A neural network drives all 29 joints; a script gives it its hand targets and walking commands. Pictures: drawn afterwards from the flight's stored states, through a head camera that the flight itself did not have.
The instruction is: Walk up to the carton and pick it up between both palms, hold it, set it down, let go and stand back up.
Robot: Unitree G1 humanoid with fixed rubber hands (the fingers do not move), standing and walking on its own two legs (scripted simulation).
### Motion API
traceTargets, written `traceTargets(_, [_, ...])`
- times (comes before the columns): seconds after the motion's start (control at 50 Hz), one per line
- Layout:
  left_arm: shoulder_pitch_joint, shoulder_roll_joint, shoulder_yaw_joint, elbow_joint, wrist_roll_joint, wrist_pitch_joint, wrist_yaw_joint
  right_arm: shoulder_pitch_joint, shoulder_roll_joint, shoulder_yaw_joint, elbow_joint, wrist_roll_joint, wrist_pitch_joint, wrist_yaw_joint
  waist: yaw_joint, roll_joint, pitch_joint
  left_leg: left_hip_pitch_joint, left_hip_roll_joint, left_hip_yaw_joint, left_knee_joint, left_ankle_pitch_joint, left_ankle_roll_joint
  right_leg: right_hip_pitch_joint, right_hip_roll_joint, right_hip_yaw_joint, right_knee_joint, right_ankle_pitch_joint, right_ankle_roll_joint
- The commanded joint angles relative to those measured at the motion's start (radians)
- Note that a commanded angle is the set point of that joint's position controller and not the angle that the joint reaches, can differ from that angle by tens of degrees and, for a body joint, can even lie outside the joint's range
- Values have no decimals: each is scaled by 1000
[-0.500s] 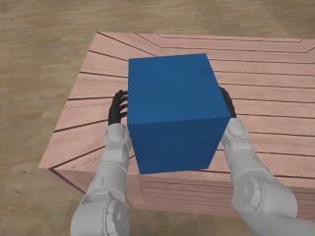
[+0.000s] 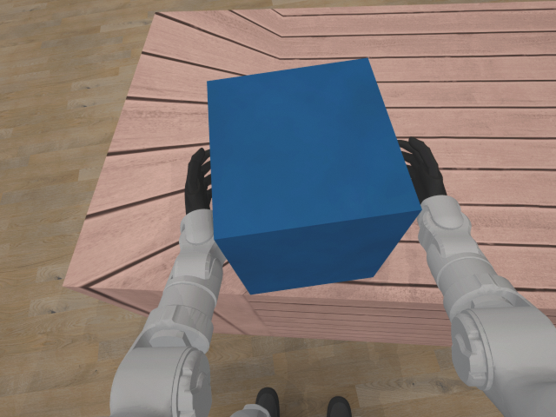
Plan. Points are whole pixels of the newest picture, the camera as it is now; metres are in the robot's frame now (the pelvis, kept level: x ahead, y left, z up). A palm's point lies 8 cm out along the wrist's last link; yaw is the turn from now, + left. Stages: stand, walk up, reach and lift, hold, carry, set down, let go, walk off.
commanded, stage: set down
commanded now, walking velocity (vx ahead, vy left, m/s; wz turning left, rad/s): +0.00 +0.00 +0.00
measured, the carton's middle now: (301, 192) +0.41 -0.01 +0.02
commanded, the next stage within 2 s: none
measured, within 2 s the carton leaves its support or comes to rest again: neither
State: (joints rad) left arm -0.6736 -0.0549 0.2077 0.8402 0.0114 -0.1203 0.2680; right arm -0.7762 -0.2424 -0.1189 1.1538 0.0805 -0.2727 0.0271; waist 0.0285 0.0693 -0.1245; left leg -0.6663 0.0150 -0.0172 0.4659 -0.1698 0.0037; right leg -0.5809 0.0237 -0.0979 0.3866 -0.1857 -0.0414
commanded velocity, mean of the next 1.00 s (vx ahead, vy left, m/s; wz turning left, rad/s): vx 0.00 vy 0.00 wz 0.00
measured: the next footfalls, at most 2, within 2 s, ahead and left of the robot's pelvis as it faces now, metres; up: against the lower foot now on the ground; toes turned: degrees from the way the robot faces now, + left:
none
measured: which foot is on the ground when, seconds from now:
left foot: down 0.00-1.00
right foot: down 0.00-1.00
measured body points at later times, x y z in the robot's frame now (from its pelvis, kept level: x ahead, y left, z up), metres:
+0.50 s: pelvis -0.06 -0.02 -0.01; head +0.07 -0.03 +0.42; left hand +0.31 +0.15 -0.02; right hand +0.35 -0.21 -0.01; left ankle +0.00 +0.11 -0.73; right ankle -0.02 -0.10 -0.73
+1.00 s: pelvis -0.08 -0.02 -0.01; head +0.02 +0.00 +0.43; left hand +0.25 +0.16 -0.03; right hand +0.29 -0.23 -0.02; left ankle +0.00 +0.11 -0.73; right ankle -0.02 -0.10 -0.73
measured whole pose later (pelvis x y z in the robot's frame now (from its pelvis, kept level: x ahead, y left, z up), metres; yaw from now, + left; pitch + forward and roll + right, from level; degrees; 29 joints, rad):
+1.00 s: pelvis -0.08 -0.02 -0.01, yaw +0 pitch +20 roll +0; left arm -0.22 0.01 0.06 0.44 -0.04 -0.11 0.24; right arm -0.38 -0.29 -0.03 0.80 0.27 -0.25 0.15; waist 0.03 -0.06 -0.15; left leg -0.73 0.03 -0.02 0.40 -0.02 -0.02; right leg -0.71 0.03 -0.10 0.45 -0.10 -0.06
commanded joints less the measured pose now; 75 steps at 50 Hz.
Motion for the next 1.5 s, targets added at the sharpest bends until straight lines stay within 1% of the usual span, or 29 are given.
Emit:
traceTargets(0.0, [-163, 22, -202, -319, -73, -98, -37, -364, -159, 74, -385, 59, -120, 19, 64, -93, -1034, 561, 89, -20, 239, 980, -33, -34, 55, 106, 32, 747, -109])
traceTargets(0.04, [-114, 48, -160, -327, -65, -119, -59, -301, -147, 120, -446, 51, -148, 8, 48, -209, -1047, 229, 37, 7, 145, 730, 13, 305, -19, 150, 161, 1050, -27])
traceTargets(0.06, [-74, 52, -125, -338, -43, -131, -72, -251, -139, 155, -481, 55, -167, 0, 38, -278, -1033, 19, 18, 12, 29, 584, 47, 547, -53, 162, 270, 1271, 49])
traceTargets(0.08, [-42, 49, -113, -393, -31, -135, -83, -200, -147, 170, -477, 53, -185, -8, 3, -293, -1013, -94, 21, -8, -88, 531, 81, 645, -77, 152, 357, 1386, 125])
traceTargets(0.1, [-86, 58, -111, -417, -25, -147, -87, -238, -159, 139, -449, 49, -194, -11, -16, -262, -1046, -51, 26, -23, -115, 545, 77, 573, -78, 133, 355, 1317, 146])
traceTargets(0.12, [-18, 33, -145, -510, -31, -148, -94, -176, -171, 115, -420, 49, -207, -3, -49, -184, -1041, 267, 47, -70, -38, 788, 51, 283, -39, 74, 320, 1145, 156])
traceTargets(0.14, [-109, 15, -190, -557, -72, -155, -85, -265, -182, 28, -356, 22, -196, 15, -36, -39, -1060, 730, 86, -105, 136, 1064, -1, -310, 24, 18, 164, 632, 84])
traceTargets(0.16, [43, -6, -214, -611, -63, -140, -75, -133, -126, 20, -361, 65, -201, 35, 49, 3, -1110, 870, 130, -79, 202, 1162, -24, -419, 65, 90, -106, 461, -142])
traceTargets(0.18, [88, 23, -195, -596, -32, -148, -86, -66, -116, 44, -469, 101, -206, 37, 70, -99, -1186, 646, 83, 10, 196, 1003, -44, -12, 89, 143, -146, 747, -224])
traceTargets(0.2, [88, 74, -164, -547, -20, -167, -99, -54, -159, 99, -547, 115, -215, 14, 22, -242, -1193, 221, 5, 57, 147, 766, -35, 569, 28, 172, 49, 1207, -95])
traceTargets(0.22, [-23, 105, -75, -427, 8, -182, -112, -148, -132, 171, -572, 81, -221, -17, 15, -363, -1084, -228, -40, 63, -111, 317, 43, 927, -105, 218, 254, 1506, 96])
traceTargets(0.24, [75, 84, -63, -470, 45, -184, -123, -61, -177, 171, -515, 93, -229, -25, -33, -372, -1028, -244, -25, 19, -260, 270, 69, 976, -135, 218, 261, 1503, 168])
traceTargets(0.26, [83, 72, -101, -592, 42, -206, -130, -94, -167, 167, -539, 117, -231, -23, -35, -303, -1052, -41, -18, 16, -194, 465, 22, 858, -77, 167, 229, 1333, 181])
traceTargets(0.28, [7, 72, -117, -617, 31, -223, -132, -172, -155, 151, -584, 123, -221, -22, -44, -278, -1106, 38, -21, 21, -119, 518, 4, 801, -51, 155, 232, 1268, 177])
traceTargets(0.3, [97, 81, -117, -613, 41, -228, -142, -91, -153, 163, -617, 140, -229, -19, -43, -262, -1112, 122, -23, 25, -69, 538, -6, 789, -36, 149, 217, 1219, 168])
traceTargets(0.34, [68, 95, -120, -586, 41, -230, -139, -96, -165, 149, -636, 147, -218, -16, -34, -242, -1090, 153, -27, 31, -45, 463, -14, 748, -37, 156, 185, 1028, 152])
traceTargets(0.46, [-115, 131, -160, -504, -25, -174, -69, -206, -281, 17, -523, 134, -93, 46, -26, -199, -865, 220, 2, 61, -26, 189, -15, 378, 10, 147, 71, 101, 63])
traceTargets(0.5, [-181, 145, -159, -482, -54, -144, -46, -243, -274, 12, -524, 139, -43, 63, -4, -192, -834, 212, 2, 74, -24, 102, -9, 324, 4, 160, 50, -67, 49])
traceTargets(0.54, [-160, 132, -200, -497, -78, -118, -32, -212, -268, 6, -537, 159, -16, 82, -10, -176, -833, 252, 8, 62, -29, 54, -11, 306, 1, 158, 39, -125, 39])
traceTargets(0.76, [-28, 115, -292, -613, -96, -66, -8, -3, -273, -4, -514, 203, 13, 123, -57, -29, -794, 431, 15, -20, -46, -40, -30, 249, 2, 120, 35, -57, 22])
traceTargets(0.82, [51, 114, -292, -649, -91, -62, -13, 79, -289, 8, -546, 218, -3, 125, -60, -60, -773, 476, 14, -23, -40, 12, -25, 264, 2, 115, 29, -12, 28])
traceTargets(0.86, [241, 92, -294, -718, -72, -57, -21, 268, -282, 43, -584, 240, -26, 122, -62, -75, -756, 550, 14, -27, -36, 122, -24, 329, 0, 118, 18, 92, 33])
traceTargets(0.92, [276, 100, -291, -762, -63, -55, -42, 294, -309, 43, -677, 247, -65, 117, -80, -112, -744, 548, 10, -8, -35, 213, -9, 408, -6, 120, 18, 163, 47])
traceTargets(0.96, [207, 114, -302, -755, -72, -54, -39, 239, -307, 35, -686, 235, -68, 116, -91, -118, -686, 500, 9, -1, -44, 160, 3, 405, -13, 127, 22, 97, 47])
traceTargets(1.02, [287, 109, -335, -859, -98, -60, -28, 306, -298, 44, -819, 242, -84, 119, -92, -144, -679, 484, 11, 4, -46, 169, 10, 454, -17, 132, 32, 119, 48])
traceTargets(1.08, [314, 125, -331, -858, -113, -59, -29, 347, -285, 50, -873, 242, -86, 125, -80, -171, -624, 432, 5, 12, -52, 143, 15, 492, -36, 161, 30, 81, 53])
traceTargets(1.22, [408, 122, -311, -787, -110, -34, -35, 473, -280, 35, -821, 235, -68, 125, -70, -217, -451, 417, 4, 23, -90, 66, 27, 499, -61, 199, -17, -71, 53])
traceTargets(1.36, [469, 108, -310, -787, -77, -15, -38, 567, -251, 66, -736, 261, -57, 127, -72, -177, -324, 472, 0, 20, -108, 48, 17, 466, -61, 199, -50, -106, 34])
traceTargets(1.48, [626, 117, -305, -876, -47, -16, -40, 742, -206, 114, -764, 285, -63, 120, -63, -132, -240, 527, -9, 25, -104, 102, 1, 480, -65, 213, -66, -57, 22])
